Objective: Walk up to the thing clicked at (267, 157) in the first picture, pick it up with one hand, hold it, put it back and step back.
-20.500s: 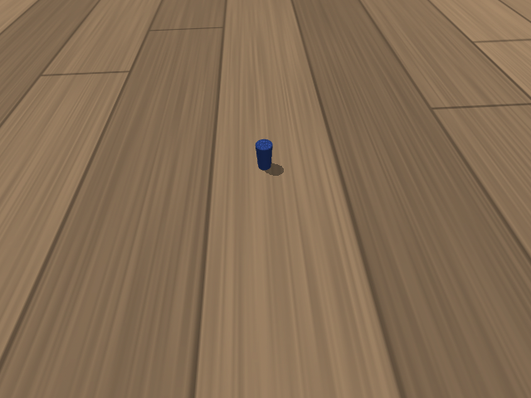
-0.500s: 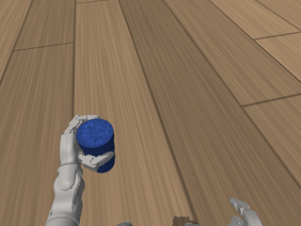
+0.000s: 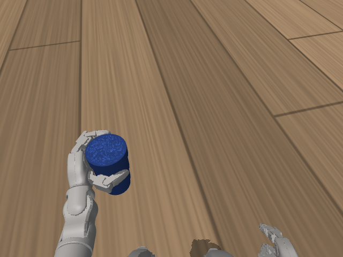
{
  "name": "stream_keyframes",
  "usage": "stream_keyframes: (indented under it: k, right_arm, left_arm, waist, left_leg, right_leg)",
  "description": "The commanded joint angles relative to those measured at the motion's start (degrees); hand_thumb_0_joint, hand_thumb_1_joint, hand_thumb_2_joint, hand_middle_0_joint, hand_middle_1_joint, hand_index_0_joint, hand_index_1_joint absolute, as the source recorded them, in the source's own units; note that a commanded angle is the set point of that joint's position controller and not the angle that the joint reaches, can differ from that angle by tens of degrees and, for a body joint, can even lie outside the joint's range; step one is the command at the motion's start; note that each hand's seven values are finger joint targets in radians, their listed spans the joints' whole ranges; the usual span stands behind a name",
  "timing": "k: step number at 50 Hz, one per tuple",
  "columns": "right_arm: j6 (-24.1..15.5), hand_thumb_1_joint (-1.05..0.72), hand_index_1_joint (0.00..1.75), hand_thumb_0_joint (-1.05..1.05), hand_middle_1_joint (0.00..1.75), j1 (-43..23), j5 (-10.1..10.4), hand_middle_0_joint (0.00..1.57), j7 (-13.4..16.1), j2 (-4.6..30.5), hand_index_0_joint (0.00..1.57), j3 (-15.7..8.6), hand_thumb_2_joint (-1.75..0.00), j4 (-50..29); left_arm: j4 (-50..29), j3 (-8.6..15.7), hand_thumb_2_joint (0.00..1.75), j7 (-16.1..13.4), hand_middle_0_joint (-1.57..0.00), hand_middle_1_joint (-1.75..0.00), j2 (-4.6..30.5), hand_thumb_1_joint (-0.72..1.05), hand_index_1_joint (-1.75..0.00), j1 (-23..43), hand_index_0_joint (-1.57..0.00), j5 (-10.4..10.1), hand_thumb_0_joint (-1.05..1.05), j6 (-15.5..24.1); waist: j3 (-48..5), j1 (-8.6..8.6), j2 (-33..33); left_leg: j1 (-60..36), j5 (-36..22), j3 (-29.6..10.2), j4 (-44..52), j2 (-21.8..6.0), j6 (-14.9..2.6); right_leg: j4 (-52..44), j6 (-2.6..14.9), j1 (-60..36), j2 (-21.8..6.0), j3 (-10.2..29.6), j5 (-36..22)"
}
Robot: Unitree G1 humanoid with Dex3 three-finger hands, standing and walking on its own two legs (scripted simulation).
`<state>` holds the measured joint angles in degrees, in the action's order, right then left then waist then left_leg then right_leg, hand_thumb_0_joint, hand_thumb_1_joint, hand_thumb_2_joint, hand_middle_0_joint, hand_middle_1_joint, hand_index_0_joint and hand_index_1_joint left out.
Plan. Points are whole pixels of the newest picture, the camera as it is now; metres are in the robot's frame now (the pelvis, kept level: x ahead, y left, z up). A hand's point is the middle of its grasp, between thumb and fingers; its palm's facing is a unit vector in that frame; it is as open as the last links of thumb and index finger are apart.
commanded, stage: crouch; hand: left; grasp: from the side
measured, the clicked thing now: (112, 167) +0.33 +0.16 +0.00
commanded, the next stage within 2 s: lower in 1.58 s
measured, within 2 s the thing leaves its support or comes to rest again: neither
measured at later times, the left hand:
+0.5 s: hand (115, 182) +0.37 +0.20 -0.20, palm faces +0.25 -0.97 -0.03, open 11.8 cm
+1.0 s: hand (119, 201) +0.37 +0.23 -0.40, palm faces +0.27 -0.96 -0.04, open 11.8 cm
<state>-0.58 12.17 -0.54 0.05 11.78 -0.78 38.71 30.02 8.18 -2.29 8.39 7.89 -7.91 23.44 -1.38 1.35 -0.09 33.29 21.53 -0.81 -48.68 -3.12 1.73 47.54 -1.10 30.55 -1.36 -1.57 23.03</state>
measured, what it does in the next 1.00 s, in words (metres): lowers itself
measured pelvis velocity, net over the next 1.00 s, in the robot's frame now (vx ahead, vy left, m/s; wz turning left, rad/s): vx -0.08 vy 0.00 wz -0.09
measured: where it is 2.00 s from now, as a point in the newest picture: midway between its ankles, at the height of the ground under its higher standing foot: outside the picture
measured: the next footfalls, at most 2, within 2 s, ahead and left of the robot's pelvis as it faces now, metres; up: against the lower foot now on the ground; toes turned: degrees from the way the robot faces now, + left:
none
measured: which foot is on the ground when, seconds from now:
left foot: down 0.00-1.00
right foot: down 0.00-1.00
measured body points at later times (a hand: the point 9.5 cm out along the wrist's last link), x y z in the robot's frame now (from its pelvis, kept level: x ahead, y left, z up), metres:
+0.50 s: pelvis -0.03 +0.00 -0.18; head +0.13 +0.02 +0.24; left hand +0.35 +0.25 -0.20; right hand +0.09 -0.26 -0.30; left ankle +0.03 +0.14 -0.70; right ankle +0.01 -0.13 -0.70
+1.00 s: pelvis -0.08 +0.00 -0.35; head +0.12 +0.04 +0.05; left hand +0.35 +0.28 -0.39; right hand +0.02 -0.27 -0.47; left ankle +0.03 +0.14 -0.70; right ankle +0.01 -0.13 -0.70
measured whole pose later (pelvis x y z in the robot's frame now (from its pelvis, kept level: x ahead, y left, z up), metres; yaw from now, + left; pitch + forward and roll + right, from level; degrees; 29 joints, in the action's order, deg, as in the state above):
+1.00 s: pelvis -0.08 +0.00 -0.35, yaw -5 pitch +30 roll -5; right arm 0.8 3.4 -7.6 -5.5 14.1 1.8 43.6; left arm 63.9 29.2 3.8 24.1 36.0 -4.5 46.4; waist -5.6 7.1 -2.5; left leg 121.1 37.2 -8.3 -127.9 -2.7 3.1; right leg 126.2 -1.2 117.0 0.6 -2.4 39.4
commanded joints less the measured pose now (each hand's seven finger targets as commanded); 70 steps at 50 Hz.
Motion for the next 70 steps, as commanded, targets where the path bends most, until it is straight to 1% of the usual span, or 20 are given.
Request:
stream_keyframes:
  k: [1, 4, 9, 10, 14, 15, 16, 17, 22, 27, 29, 33, 35, 41, 47, 50, 51, 54, 57, 70]
  right_arm:
    - [-2.23, -0.89, 0.30, 0.00, 0.30, -1.33, -0.90, 0.20, 0.05, 8.11, 0.20, -3.30, -0.91, -5.91]
    - [-2.44, -0.89, 0.30, 0.00, 0.30, -1.06, -1.53, 0.20, -0.44, 8.28, 0.20, -3.60, -0.91, -5.49]
    - [-3.01, -0.90, 0.30, 0.00, 0.30, -0.41, -2.58, 0.20, -1.43, 8.64, 0.20, -3.78, -0.91, -4.52]
    - [-3.11, -0.90, 0.30, 0.00, 0.30, -0.95, -2.70, 0.20, -1.57, 8.96, 0.20, -3.70, -0.91, -4.51]
    - [-3.54, -0.90, 0.30, 0.00, 0.30, -1.69, -3.36, 0.20, -2.10, 10.19, 0.20, -3.67, -0.91, -4.19]
    - [-3.32, -0.90, 0.30, 0.00, 0.30, -1.83, -3.56, 0.20, -2.37, 10.71, 0.20, -3.59, -0.91, -4.74]
    - [-3.13, -0.89, 0.30, 0.00, 0.30, -1.24, -3.64, 0.20, -2.43, 11.28, 0.20, -3.86, -0.91, -4.23]
    - [-2.80, -0.89, 0.30, 0.00, 0.30, -1.22, -3.89, 0.20, -2.54, 11.34, 0.20, -3.57, -0.91, -4.35]
    - [-1.76, -0.92, 0.30, 0.00, 0.30, -0.97, -4.21, 0.20, -3.31, 12.28, 0.20, -3.71, -0.91, -3.73]
    - [-1.00, -0.93, 0.30, 0.00, 0.30, 0.19, -4.59, 0.20, -4.17, 12.74, 0.20, -3.85, -0.92, -1.24]
    - [-0.90, -0.93, 0.30, 0.00, 0.30, 0.10, -4.86, 0.20, -4.30, 12.74, 0.20, -3.61, -0.92, -0.76]
    - [-0.92, -0.93, 0.30, 0.00, 0.30, -0.74, -5.58, 0.20, -4.73, 12.46, 0.20, -2.87, -0.92, 0.25]
    - [-0.72, -0.92, 0.30, 0.00, 0.30, -1.18, -6.23, 0.20, -4.75, 12.73, 0.20, -2.42, -0.92, 0.82]
    - [0.10, -0.93, 0.30, 0.00, 0.30, -1.65, -7.06, 0.20, -4.98, 13.67, 0.20, -1.93, -0.92, 1.01]
    - [0.31, -0.94, 0.30, 0.00, 0.30, -2.10, -7.03, 0.20, -4.60, 14.69, 0.20, -0.91, -0.92, 2.02]
    - [0.45, -0.93, 0.30, 0.00, 0.30, -2.70, -7.10, 0.20, -4.62, 15.30, 0.20, -0.11, -0.91, 1.54]
    - [0.60, -0.92, 0.30, 0.00, 0.30, -2.74, -7.14, 0.20, -4.52, 15.64, 0.20, -0.01, -0.91, 1.72]
    - [0.87, -0.92, 0.30, 0.00, 0.30, -3.56, -7.33, 0.20, -4.68, 16.05, 0.20, 0.61, -0.91, 1.32]
    - [0.82, -0.92, 0.30, 0.00, 0.30, -3.20, -7.55, 0.20, -4.60, 16.90, 0.20, 1.46, -0.91, 0.80]
    - [2.09, -0.93, 0.30, 0.00, 0.30, -2.82, -9.45, 0.20, -5.03, 18.68, 0.20, 3.40, -0.92, 1.47]
  left_arm:
    - [-9.95, 4.06, 1.16, -0.32, -1.16, -1.30, 7.74, 0.04, -1.30, 19.40, -1.18, 0.88, 0.00, 8.98]
    - [-4.11, 3.93, 1.16, 0.20, -1.15, -1.31, 6.55, 0.01, -1.31, 20.43, -1.17, 1.20, 0.00, 12.50]
    - [-1.99, 7.49, 1.16, 0.36, -1.15, -1.31, 10.59, -0.02, -1.31, 28.19, -1.17, 1.08, 0.00, 20.23]
    - [4.11, 6.67, 1.15, 0.77, -1.16, -1.31, 8.45, -0.01, -1.31, 25.78, -1.17, 0.77, 0.00, 20.97]
    - [5.72, 9.00, 1.11, 1.46, -1.14, -1.26, 13.03, 0.01, -1.26, 31.48, -1.15, 0.86, 0.00, 25.54]
    - [9.03, 7.76, 1.12, 1.92, -1.13, -1.25, 11.36, -0.01, -1.26, 30.39, -1.14, 1.08, 0.00, 25.73]
    - [4.22, 10.90, 1.11, 1.55, -1.12, -1.24, 15.53, 0.00, -1.25, 33.78, -1.13, 0.90, 0.00, 26.80]
    - [5.30, 10.56, 1.12, 1.69, -1.13, -1.25, 15.97, 0.01, -1.26, 35.11, -1.13, 1.24, 0.00, 27.07]
    - [8.51, 14.60, 1.16, 1.94, -1.14, -1.26, 17.09, 0.04, -1.27, 33.28, -1.15, 0.10, 0.00, 26.87]
    - [11.81, 13.76, 1.22, 3.63, -1.18, -1.32, 15.65, 0.08, -1.33, 33.86, -1.18, 0.67, 0.00, 26.66]
    - [12.10, 16.78, 1.22, 4.03, -1.17, -1.31, 19.55, 0.07, -1.33, 36.43, -1.17, 0.98, 0.00, 27.29]
    - [15.58, 17.36, 1.25, 4.43, -1.17, -1.33, 19.78, 0.06, -1.35, 41.13, -1.18, 1.30, 0.00, 28.76]
    - [16.95, 19.94, 1.25, 4.15, -1.15, -1.33, 23.52, 0.06, -1.34, 42.35, -1.16, 1.83, 0.00, 29.64]
    - [15.16, 22.46, 1.27, 5.06, -1.16, -1.34, 29.38, 0.01, -1.36, 45.58, -1.16, 3.71, 0.00, 30.35]
    - [20.67, 21.61, 1.20, 6.39, -1.13, -1.29, 26.93, -0.05, -1.30, 49.35, -1.13, 2.41, 0.00, 28.58]
    - [23.35, 22.54, 1.20, 6.84, -1.13, -1.29, 28.87, -0.05, -1.30, 47.23, -1.13, 2.65, 0.00, 28.00]
    - [22.16, 24.29, 1.20, 7.03, -1.13, -1.29, 32.02, -0.02, -1.31, 47.52, -1.14, 2.96, 0.00, 28.05]
    - [23.24, 23.40, 1.20, 7.53, -1.15, -1.31, 30.01, 0.00, -1.32, 48.20, -1.16, 2.72, 0.00, 27.91]
    - [21.57, 26.86, 1.20, 7.10, -1.13, -1.29, 34.39, 0.03, -1.30, 49.34, -1.14, 1.94, 0.00, 28.30]
    - [20.49, 26.99, 1.23, 8.99, -1.17, -1.33, 35.81, 0.09, -1.34, 44.48, -1.18, 2.64, 0.00, 27.95]
  waist:
    - [-14.83, 1.03, 0.81]
    - [-16.74, 1.98, 0.63]
    - [-24.83, 2.34, 3.06]
    - [-25.22, 3.08, 1.71]
    - [-31.62, 2.08, 5.34]
    - [-33.15, 2.67, 5.28]
    - [-35.84, 1.12, 7.95]
    - [-39.13, 2.03, 8.67]
    - [-42.79, 1.01, 7.16]
    - [-44.81, 3.20, 3.37]
    - [-46.19, 2.97, 3.98]
    - [-44.31, 4.22, 4.94]
    - [-44.12, 3.17, 6.53]
    - [-48.35, 2.64, 12.71]
    - [-40.86, 5.88, 12.44]
    - [-38.14, 5.78, 10.08]
    - [-38.67, 4.95, 10.01]
    - [-36.55, 6.04, 9.60]
    - [-39.23, 5.71, 9.33]
    - [-38.79, 6.31, 13.60]
  left_leg:
    - [-3.57, -8.41, 0.72, 2.61, 2.08, -1.79]
    - [0.54, -6.02, 0.45, -1.85, 2.30, -1.89]
    - [11.46, -0.21, -0.32, -12.84, 2.55, -1.82]
    - [14.29, 0.67, -0.79, -15.53, 2.42, -2.01]
    - [23.17, 3.31, -1.69, -24.25, 2.16, -1.78]
    - [23.60, 2.73, -2.40, -25.62, 1.94, -1.78]
    - [23.19, 1.57, -2.36, -26.95, 1.91, -1.49]
    - [23.42, -0.30, -2.50, -28.77, 1.86, -1.49]
    - [31.43, -3.01, -2.45, -36.17, 1.93, -1.81]
    - [39.48, -4.76, -2.46, -44.91, 1.60, -2.72]
    - [42.24, -4.84, -2.56, -47.87, 1.62, -2.72]
    - [47.95, -0.32, -2.83, -52.85, 1.50, -2.48]
    - [50.83, 2.47, -2.28, -55.07, 1.44, -2.23]
    - [51.82, 5.63, -1.37, -59.17, 1.25, -1.39]
    - [59.52, 14.60, -1.78, -63.19, 1.37, -1.42]
    - [64.70, 17.26, -1.69, -65.30, 1.75, -1.77]
    - [65.22, 17.09, -1.53, -66.07, 1.77, -1.87]
    - [67.07, 19.39, -2.31, -67.26, 1.76, -1.89]
    - [68.87, 16.89, -2.14, -70.18, 1.96, -2.01]
    - [69.81, 9.40, -3.33, -76.23, 1.27, -1.32]
  right_leg:
    - [-2.73, 1.35, 2.00, 1.43, -0.48, -12.06]
    - [1.29, 1.45, 7.23, 1.39, -0.27, -10.08]
    - [11.15, 2.01, 19.18, 1.44, 0.38, -3.65]
    - [13.65, 2.01, 22.63, 1.64, 0.14, -2.36]
    - [22.65, 2.46, 32.36, 1.88, 0.91, 1.28]
    - [25.11, 2.66, 35.57, 2.16, -0.02, 1.24]
    - [27.12, 2.95, 37.21, 2.37, 0.08, 0.88]
    - [28.95, 3.00, 38.12, 2.34, 0.00, -0.29]
    - [35.74, 2.82, 42.38, 2.68, -0.16, -2.70]
    - [42.16, 2.31, 47.49, 2.99, -0.23, -5.35]
    - [45.45, 2.43, 49.45, 3.10, -0.55, -5.25]
    - [50.60, 2.67, 56.80, 3.23, -1.07, -0.61]
    - [52.60, 2.67, 58.22, 3.20, -0.78, 2.23]
    - [59.09, 3.25, 63.34, 3.58, -2.00, 5.49]
    - [63.61, 3.19, 71.65, 3.56, -4.18, 11.29]
    - [64.95, 2.85, 72.30, 3.59, -4.73, 13.65]
    - [65.51, 2.83, 72.26, 3.70, -4.71, 13.61]
    - [67.43, 2.84, 75.30, 3.75, -5.64, 15.05]
    - [69.00, 2.55, 72.65, 3.89, -5.60, 12.75]
    - [75.01, 2.67, 73.14, 4.80, -6.80, 5.20]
